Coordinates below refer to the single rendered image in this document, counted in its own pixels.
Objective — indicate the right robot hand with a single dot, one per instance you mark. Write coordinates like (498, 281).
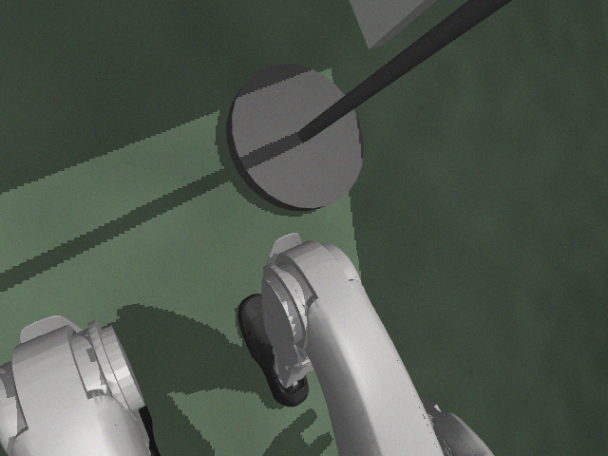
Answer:
(455, 437)

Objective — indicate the right robot foot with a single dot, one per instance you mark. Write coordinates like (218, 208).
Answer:
(250, 320)

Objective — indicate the left robot foot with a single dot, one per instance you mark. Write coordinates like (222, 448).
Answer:
(147, 421)

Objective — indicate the floor lamp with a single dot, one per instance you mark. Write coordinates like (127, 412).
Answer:
(293, 135)

